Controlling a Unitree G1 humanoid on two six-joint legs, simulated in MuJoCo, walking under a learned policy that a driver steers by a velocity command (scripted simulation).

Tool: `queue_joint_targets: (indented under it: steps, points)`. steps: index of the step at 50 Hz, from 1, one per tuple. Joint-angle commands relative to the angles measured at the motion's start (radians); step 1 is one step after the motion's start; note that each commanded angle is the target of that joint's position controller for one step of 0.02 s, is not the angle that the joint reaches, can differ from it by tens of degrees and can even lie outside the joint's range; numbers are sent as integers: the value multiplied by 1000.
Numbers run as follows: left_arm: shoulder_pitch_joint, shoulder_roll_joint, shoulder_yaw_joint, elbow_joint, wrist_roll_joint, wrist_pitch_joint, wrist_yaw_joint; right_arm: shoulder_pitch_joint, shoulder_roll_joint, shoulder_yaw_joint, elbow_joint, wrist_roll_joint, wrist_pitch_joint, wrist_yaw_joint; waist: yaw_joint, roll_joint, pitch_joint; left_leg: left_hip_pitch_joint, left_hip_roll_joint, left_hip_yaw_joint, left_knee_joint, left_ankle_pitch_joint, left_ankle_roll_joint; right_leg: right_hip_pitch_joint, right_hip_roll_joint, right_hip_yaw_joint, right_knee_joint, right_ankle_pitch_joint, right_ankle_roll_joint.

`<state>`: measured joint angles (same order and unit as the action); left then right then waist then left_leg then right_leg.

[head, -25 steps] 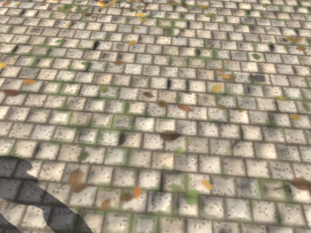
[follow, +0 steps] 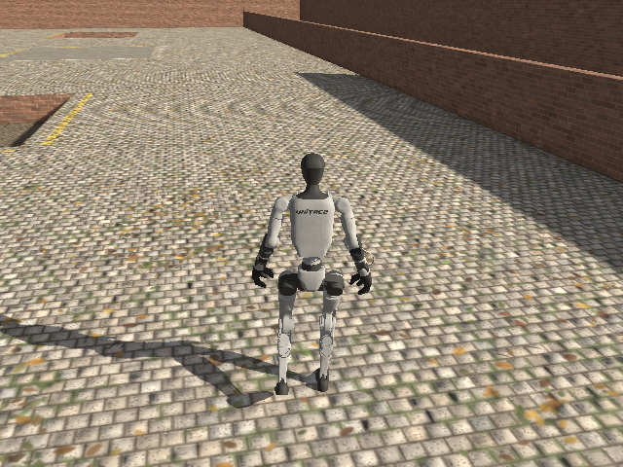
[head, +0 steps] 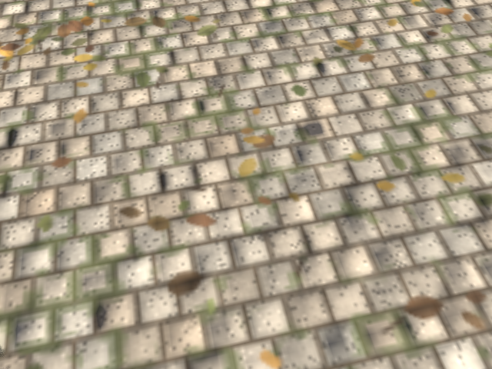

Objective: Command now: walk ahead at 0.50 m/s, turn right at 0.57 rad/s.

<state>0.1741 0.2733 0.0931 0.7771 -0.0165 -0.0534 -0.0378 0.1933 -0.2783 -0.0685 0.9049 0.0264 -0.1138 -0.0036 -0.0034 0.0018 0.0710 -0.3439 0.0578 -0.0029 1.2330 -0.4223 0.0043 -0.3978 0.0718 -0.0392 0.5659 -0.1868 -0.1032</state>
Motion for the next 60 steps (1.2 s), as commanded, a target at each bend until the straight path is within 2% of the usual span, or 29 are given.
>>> queue_joint_targets:
  steps: [1, 5, 10, 14, 17, 18, 19, 20, 21, 22, 24, 26, 29, 34, 36, 37, 38, 39, 42, 46, 51, 52, 53, 54, 55, 56, 57, 58, 60]
  points:
    - [36, 92, 17, -68, 10, -24, 12, -15, -129, -33, -80, -17, -24, 0, -5, -9, -138, -299, 79, -86, -59, 94, 10, 323, -266, 411, -314, 197, -193]
    - [81, 151, 29, -65, 3, -29, 38, -80, -85, -26, -119, -41, 11, -7, -9, -16, -97, -280, 56, -53, -270, 221, -55, 202, -226, 326, -355, 303, -195]
    - [145, 157, 31, -53, -3, -16, 53, -253, -53, -7, -175, -30, 4, 6, 59, -79, -59, -204, -22, -37, -633, 509, -62, 150, -160, 278, -339, 151, -120]
    - [191, 151, 33, -33, -6, 8, 62, -284, -91, -15, -213, -31, -8, 18, 65, -110, -76, -147, -75, -50, -747, 504, -36, 230, -170, 341, -188, 296, -73]
    - [132, 140, 29, -70, -3, 26, 77, -175, -128, -30, -191, -36, -22, 21, -2, -140, -129, -20, -83, -47, -822, 477, 8, 279, -150, 405, -21, 366, -27]
    - [109, 108, 19, -94, 1, 24, 76, -92, -160, -39, -180, -54, -28, 16, -44, -116, -203, 150, -13, -78, -833, 627, 47, 228, -92, 374, 121, 342, 15]
    - [156, 46, -4, -117, 26, 20, 77, 27, -223, -47, -172, -78, -26, 11, -54, 55, -361, 442, 203, -252, -732, 1026, 127, 67, -12, 278, 409, -31, 69]
    - [387, 36, -14, -105, 2, 15, 69, 72, -238, -51, -144, -66, -4, 20, 28, 337, -523, 685, 422, -620, -751, 1036, 338, -166, 79, 234, 675, -590, 116]
    - [393, 135, 2, -60, -9, 23, 68, 35, -166, -37, -164, -36, 10, 25, 10, 207, -485, 606, 383, -656, -806, 723, 323, -224, 1, 269, 775, -507, 136]
    - [268, 163, 9, -67, -8, 39, 71, -18, -94, -14, -177, -35, 22, 24, -22, 131, -343, 477, 307, -511, -832, 580, 274, -257, -25, 230, 786, -438, 151]
    - [160, 134, 4, -86, 20, 68, 80, -132, -33, 22, -177, -45, 40, 32, 15, 69, -189, 187, 204, -368, -899, 455, 226, -166, -102, 179, 613, -351, 161]
    - [154, 78, -12, -92, 26, 73, 80, -168, -84, 8, -166, -48, 56, 31, 44, 136, -132, 19, 109, -252, -933, 532, 195, -6, -100, 104, 366, -328, 160]
    - [147, 67, -19, -86, 21, 57, 86, -118, -156, -20, -156, -33, 69, 19, 30, 154, -212, 85, 120, -265, -907, 654, 225, 90, -65, 81, 178, -213, 161]
    - [95, 89, -8, -97, 26, 62, 82, -131, -158, -25, -176, -3, 109, -1, 43, 130, -156, -24, 85, -331, -918, 199, 164, 223, -46, 72, -73, -19, 101]
    - [118, 173, 13, -117, 48, 58, 91, -105, -99, -9, -187, -9, 108, -3, 44, -5, -153, -182, 1, -256, -775, 52, 78, 339, -236, 225, -166, -35, 12]
    - [118, 209, 28, -101, 56, 63, 88, -102, -75, -5, -210, -4, 104, -3, 20, -223, -127, -229, -120, -73, -611, -36, 29, 269, -356, 363, -249, -13, -78]
    - [65, 183, 22, -130, 65, 55, 88, -88, -115, -19, -203, -10, 100, -2, 32, -265, -118, -249, -112, -34, -384, -133, -5, 252, -450, 438, -286, 123, -147]
    - [41, 150, 12, -145, 63, 45, 92, -66, -153, -40, -191, -6, 103, -1, 24, -206, -124, -275, -95, -59, -218, -156, -23, 262, -452, 412, -265, 263, -159]
    - [-40, 129, 5, -154, 25, 32, 95, -5, -108, -38, -168, -7, 137, -7, -11, -117, -113, -318, -53, -57, -125, -56, -72, 302, -376, 229, -203, 449, -97]
    - [-23, 161, 23, -139, 25, 56, 94, -78, -64, -14, -231, 1, 147, 19, 31, -168, -140, -185, -38, 29, -357, 32, -88, 290, -339, 101, -186, 438, -89]
    - [-25, 190, 35, -120, -9, 57, 85, -11, -110, -34, -247, -5, 154, 43, -7, -172, -159, 38, -82, 107, -696, 210, -13, 248, -363, 59, -77, 337, -37]
    - [24, 164, 29, -96, -8, 50, 79, 26, -133, -46, -238, -11, 154, 33, -15, -118, -164, 149, -93, 72, -791, 332, 19, 182, -329, 10, 10, 230, 23]
    - [60, 116, 17, -100, 27, 46, 72, 57, -239, -75, -250, -12, 152, 15, 2, 109, -182, 324, 87, -191, -833, 672, 92, -21, -239, -89, 260, -61, 125]
    - [-17, 69, -5, -169, 58, 40, 74, 67, -331, -87, -276, -41, 143, 13, -17, 327, -201, 384, 333, -536, -836, 961, 319, -282, -88, -36, 501, -532, 190]
    - [-90, 127, 10, -175, 36, 38, 80, 97, -278, -73, -277, -61, 123, 22, -87, 185, -265, 366, 335, -531, -868, 842, 384, -300, -93, 99, 644, -529, 182]
    - [-97, 144, 17, -170, 15, 43, 83, 52, -250, -62, -277, -55, 109, 21, -57, 141, -212, 320, 276, -441, -871, 740, 332, -310, -107, 116, 669, -446, 164]
    - [-75, 145, 22, -148, 18, 49, 94, -5, -224, -58, -281, -33, 107, 11, -26, 91, -178, 282, 216, -377, -871, 634, 271, -313, -122, 122, 637, -358, 161]
    - [-64, 155, 27, -139, 26, 56, 103, -48, -194, -46, -289, -14, 112, 3, -10, 93, -155, 241, 187, -346, -876, 591, 238, -299, -128, 128, 600, -297, 166]
    - [-29, 141, 28, -134, 29, 56, 100, -66, -186, -40, -301, -19, 124, -10, 14, 115, -165, 170, 140, -312, -887, 575, 228, -219, -99, 114, 587, -213, 177]
